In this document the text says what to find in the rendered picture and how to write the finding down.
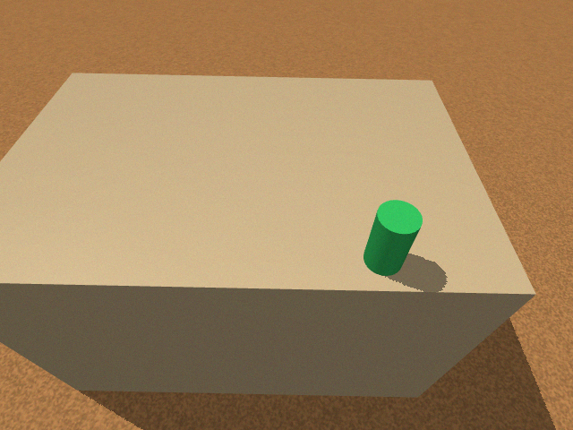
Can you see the can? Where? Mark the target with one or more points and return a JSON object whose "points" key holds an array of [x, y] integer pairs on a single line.
{"points": [[394, 230]]}

